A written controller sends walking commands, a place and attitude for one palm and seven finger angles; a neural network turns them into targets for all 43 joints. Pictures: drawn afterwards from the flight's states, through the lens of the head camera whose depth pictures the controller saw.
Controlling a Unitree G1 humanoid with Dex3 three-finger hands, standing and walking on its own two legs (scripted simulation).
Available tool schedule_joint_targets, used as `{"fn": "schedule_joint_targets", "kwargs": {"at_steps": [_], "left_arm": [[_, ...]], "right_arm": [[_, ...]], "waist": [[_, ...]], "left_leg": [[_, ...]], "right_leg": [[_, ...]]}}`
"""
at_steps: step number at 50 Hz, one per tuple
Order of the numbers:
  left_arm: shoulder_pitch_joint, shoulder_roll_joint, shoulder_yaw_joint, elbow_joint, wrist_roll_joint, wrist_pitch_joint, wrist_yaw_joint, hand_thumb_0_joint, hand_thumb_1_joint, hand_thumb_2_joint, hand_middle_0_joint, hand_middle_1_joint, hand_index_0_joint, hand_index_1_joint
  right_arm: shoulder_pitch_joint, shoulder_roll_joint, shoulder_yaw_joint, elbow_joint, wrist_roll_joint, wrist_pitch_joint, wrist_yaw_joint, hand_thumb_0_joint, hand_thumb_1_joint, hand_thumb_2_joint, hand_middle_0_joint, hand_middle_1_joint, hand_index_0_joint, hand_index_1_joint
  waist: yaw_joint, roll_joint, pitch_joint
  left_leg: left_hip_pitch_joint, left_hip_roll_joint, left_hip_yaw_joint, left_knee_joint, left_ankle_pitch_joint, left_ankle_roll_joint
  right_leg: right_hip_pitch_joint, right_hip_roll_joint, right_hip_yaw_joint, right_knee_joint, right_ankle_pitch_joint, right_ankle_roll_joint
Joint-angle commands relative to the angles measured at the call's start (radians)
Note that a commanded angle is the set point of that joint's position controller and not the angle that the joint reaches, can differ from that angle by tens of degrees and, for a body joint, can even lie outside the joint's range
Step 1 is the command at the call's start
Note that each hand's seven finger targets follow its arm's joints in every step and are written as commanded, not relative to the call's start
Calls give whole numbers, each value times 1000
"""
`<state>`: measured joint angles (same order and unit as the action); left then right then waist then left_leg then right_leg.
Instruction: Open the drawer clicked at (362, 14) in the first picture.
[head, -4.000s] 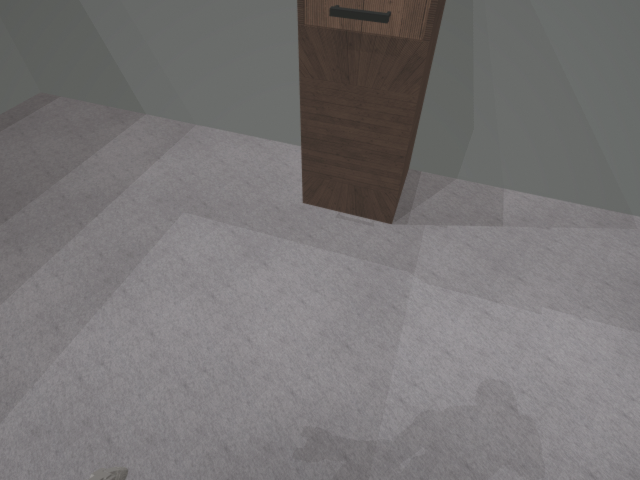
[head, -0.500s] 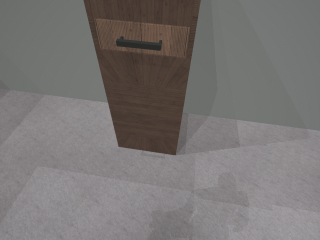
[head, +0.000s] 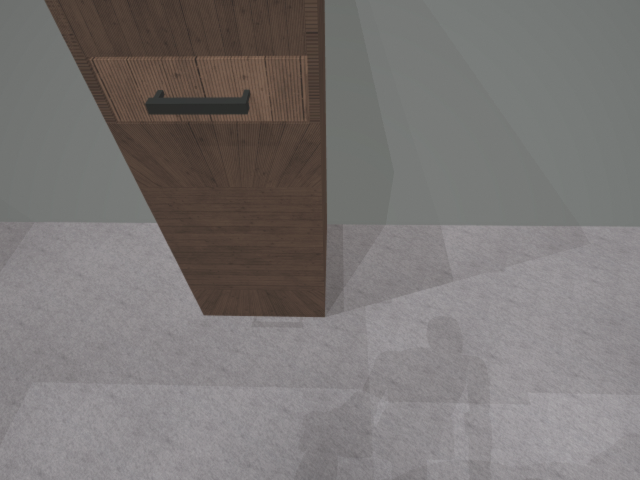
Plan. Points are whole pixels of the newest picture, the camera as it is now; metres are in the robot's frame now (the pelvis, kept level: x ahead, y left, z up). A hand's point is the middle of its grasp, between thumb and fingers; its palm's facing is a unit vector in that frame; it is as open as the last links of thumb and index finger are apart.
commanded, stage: take the last steps up to it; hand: left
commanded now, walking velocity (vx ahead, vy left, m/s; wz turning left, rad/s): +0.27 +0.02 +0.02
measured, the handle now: (200, 100) +0.72 +0.25 +0.10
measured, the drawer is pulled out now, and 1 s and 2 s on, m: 0.00 0.00 0.00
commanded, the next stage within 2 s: come to a stop and stand still in 0.34 s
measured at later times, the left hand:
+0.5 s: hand out of the picture +0.12 +0.20 -0.18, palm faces +0.08 -0.98 -0.16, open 7.4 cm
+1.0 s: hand (201, 423) +0.23 +0.20 -0.16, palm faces +0.08 -0.97 -0.24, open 7.3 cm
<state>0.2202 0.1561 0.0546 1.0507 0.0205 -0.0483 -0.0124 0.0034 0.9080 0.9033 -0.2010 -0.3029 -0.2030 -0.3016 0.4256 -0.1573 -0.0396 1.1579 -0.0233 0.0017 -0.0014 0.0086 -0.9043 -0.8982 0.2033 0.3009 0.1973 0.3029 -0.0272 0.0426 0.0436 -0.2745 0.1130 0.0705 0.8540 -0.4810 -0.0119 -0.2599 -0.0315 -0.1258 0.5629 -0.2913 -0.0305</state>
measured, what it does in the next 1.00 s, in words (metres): walks ahead: left foot, then right foot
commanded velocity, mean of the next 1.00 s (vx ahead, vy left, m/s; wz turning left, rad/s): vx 0.00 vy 0.03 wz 0.00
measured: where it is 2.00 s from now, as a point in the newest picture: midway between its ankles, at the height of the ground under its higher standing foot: outside the picture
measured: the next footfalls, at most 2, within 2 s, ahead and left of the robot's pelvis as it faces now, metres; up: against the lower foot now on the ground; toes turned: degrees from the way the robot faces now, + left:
left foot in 0.32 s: +0.23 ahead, +0.13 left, +0.00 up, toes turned +9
right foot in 0.66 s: +0.26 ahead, -0.11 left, +0.00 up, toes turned -5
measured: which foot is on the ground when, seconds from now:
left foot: up 0.00-0.30, down 0.32-0.70, up 0.72-1.00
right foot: down 0.00-0.34, up 0.36-0.64, down 0.66-1.00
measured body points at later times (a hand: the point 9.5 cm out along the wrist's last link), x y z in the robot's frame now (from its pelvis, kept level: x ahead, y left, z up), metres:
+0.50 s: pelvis +0.15 +0.03 +0.00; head +0.16 +0.04 +0.45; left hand +0.12 +0.25 -0.16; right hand +0.23 -0.20 -0.14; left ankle +0.19 +0.12 -0.73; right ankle +0.11 -0.09 -0.66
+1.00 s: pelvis +0.16 +0.01 +0.01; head +0.19 +0.00 +0.46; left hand +0.22 +0.25 -0.14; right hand +0.21 -0.23 -0.15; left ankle +0.11 +0.14 -0.70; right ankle +0.22 -0.10 -0.73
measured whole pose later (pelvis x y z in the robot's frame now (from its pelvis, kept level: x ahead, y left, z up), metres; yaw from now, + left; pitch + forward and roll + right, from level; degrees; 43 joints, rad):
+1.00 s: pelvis +0.16 +0.01 +0.01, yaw +2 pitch +0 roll +1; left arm 0.14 0.17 0.05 0.99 0.03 0.02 0.03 0.00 0.90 0.90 -0.21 -0.30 -0.21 -0.30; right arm 0.19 -0.19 -0.06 1.04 -0.01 0.05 -0.01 0.01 -0.91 -0.90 0.20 0.30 0.19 0.30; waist 0.02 0.00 0.08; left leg -0.29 0.01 0.03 0.76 -0.47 -0.04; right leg -0.32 -0.07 -0.10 0.48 -0.15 -0.02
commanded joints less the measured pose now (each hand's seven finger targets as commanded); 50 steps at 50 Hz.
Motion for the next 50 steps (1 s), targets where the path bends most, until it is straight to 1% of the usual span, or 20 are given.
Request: {"fn": "schedule_joint_targets", "kwargs": {"at_steps": [1,5,11,14,15,16,17,19,21,23,26,31,32,34,35,36,39,41,46,50], "left_arm": [[154,129,25,12,4,-5,32,0,900,900,-200,-300,-200,-300],[127,112,8,11,9,-22,32,0,900,900,-200,-300,-200,-300],[183,135,10,42,7,-24,32,0,900,900,-200,-300,-200,-300],[163,132,14,44,2,-14,35,0,900,900,-200,-300,-200,-300],[170,114,10,42,1,-9,32,0,900,900,-200,-300,-200,-300],[211,61,5,25,-9,-3,25,0,900,900,-200,-300,-200,-300],[197,48,0,-5,-7,-7,23,0,900,900,-200,-300,-200,-300],[123,57,3,-11,0,1,22,0,900,900,-200,-300,-200,-300],[120,44,3,3,7,8,9,0,900,900,-200,-300,-200,-300],[174,15,-5,21,5,28,15,0,900,900,-200,-300,-200,-300],[197,-11,-20,28,-4,50,34,0,900,900,-200,-300,-200,-300],[169,52,-16,9,0,62,46,0,900,900,-200,-300,-200,-300],[165,80,-11,3,3,59,48,0,900,900,-200,-300,-200,-300],[114,158,-1,-26,7,53,50,0,900,900,-200,-300,-200,-300],[86,183,5,-33,6,48,50,0,900,900,-200,-300,-200,-300],[82,196,10,-42,1,45,52,0,900,900,-200,-300,-200,-300],[38,188,21,-63,6,49,61,0,900,900,-200,-300,-200,-300],[16,189,29,-78,8,54,66,0,900,900,-200,-300,-200,-300],[9,209,43,-92,13,60,61,0,900,900,-200,-300,-200,-300],[-27,215,43,-91,9,69,54,0,900,900,-200,-300,-200,-300]], "right_arm": [[-143,-63,-26,-128,-2,-40,5,0,-900,-900,200,300,200,300],[-109,-19,-23,-120,0,-25,17,0,-900,-900,200,300,200,300],[-228,-33,-18,-174,4,-39,28,0,-900,-900,200,300,200,300],[-136,-63,-20,-148,-1,-51,16,0,-900,-900,200,300,200,300],[-22,-111,-30,-117,-5,-57,9,0,-900,-900,200,300,200,300],[66,-209,-50,-103,-20,-63,-5,0,-900,-900,200,300,200,300],[115,-259,-54,-101,-8,-49,-11,0,-900,-900,200,300,200,300],[-24,-193,-38,-132,0,-48,-22,0,-900,-900,200,300,200,300],[-117,-117,-14,-153,0,-59,-24,0,-900,-900,200,300,200,300],[-158,-91,-1,-154,4,-66,-28,0,-900,-900,200,300,200,300],[-192,-90,3,-155,5,-58,-37,0,-900,-900,200,300,200,300],[-214,-118,-14,-130,12,-22,-36,0,-900,-900,200,300,200,300],[-213,-110,-17,-131,14,-16,-35,0,-900,-900,200,300,200,300],[-181,-80,-20,-137,20,-1,-22,0,-900,-900,200,300,200,300],[-156,-58,-19,-132,18,16,-21,0,-900,-900,200,300,200,300],[-148,-64,-22,-132,15,27,-22,0,-900,-900,200,300,200,300],[-166,-74,-30,-134,18,36,-26,0,-900,-900,200,300,200,300],[-173,-75,-31,-142,18,42,-25,0,-900,-900,200,300,200,300],[-181,-76,-29,-165,16,40,-18,0,-900,-900,200,300,200,300],[-95,-69,-23,-149,15,27,-16,0,-900,-900,200,300,200,300]], "waist": [[60,-136,62],[15,-147,82],[43,-158,79],[-15,-106,39],[-56,2,-27],[-70,210,-103],[-70,281,-134],[-44,176,-41],[7,54,31],[43,56,-3],[62,14,-55],[69,61,-16],[69,29,-5],[35,-75,-5],[19,-222,-28],[30,-293,-60],[45,-181,-87],[47,-142,-87],[66,-210,-117],[28,-232,-133]], "left_leg": [[-375,45,-40,237,87,14],[-262,22,13,72,191,-6],[-174,-16,44,-152,250,10],[48,-55,68,-321,314,24],[214,-40,26,-371,349,37],[376,184,-251,-446,412,124],[377,318,-445,-563,406,207],[194,291,-393,-631,188,214],[47,221,-256,-666,215,180],[12,175,-141,-653,423,166],[36,157,-66,-592,717,172],[3,132,-47,-502,616,128],[-15,99,-44,-462,547,94],[-33,-19,10,-356,288,25],[-19,-67,40,-268,187,0],[-9,-82,34,-157,37,-7],[-109,-90,-65,104,-57,-7],[-130,-87,-78,137,-46,-17],[-91,-92,-60,-23,-26,-26],[59,-101,-16,-326,132,-13]], "right_leg": [[149,-314,336,-378,-61,-153],[51,-257,176,-398,112,-128],[104,-251,147,-337,261,-116],[75,-202,96,-168,331,-79],[18,-146,58,14,293,-54],[-165,-27,-24,275,0,-3],[-253,36,0,510,-325,5],[-323,-41,95,672,-223,-8],[-270,-87,109,614,-111,7],[-181,-85,100,503,-74,27],[-66,-68,91,278,-47,54],[50,-47,63,-1,101,57],[72,-60,97,-73,198,48],[36,-187,243,-130,413,-16],[16,-258,320,-178,472,-75],[18,-314,356,-229,562,-130],[106,-326,319,-198,723,-196],[119,-320,281,-190,730,-190],[153,-297,277,-214,560,-173],[88,-239,251,-207,275,-109]]}}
